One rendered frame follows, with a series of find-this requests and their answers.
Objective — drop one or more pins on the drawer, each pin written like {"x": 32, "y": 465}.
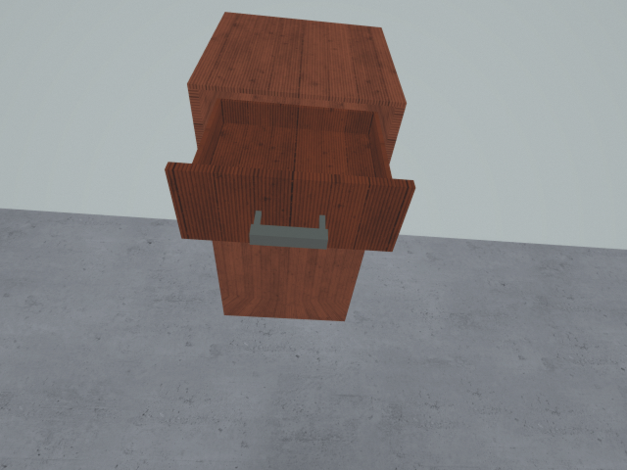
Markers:
{"x": 293, "y": 163}

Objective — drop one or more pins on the handle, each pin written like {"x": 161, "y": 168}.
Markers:
{"x": 287, "y": 236}

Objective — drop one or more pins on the cabinet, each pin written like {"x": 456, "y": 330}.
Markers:
{"x": 306, "y": 63}

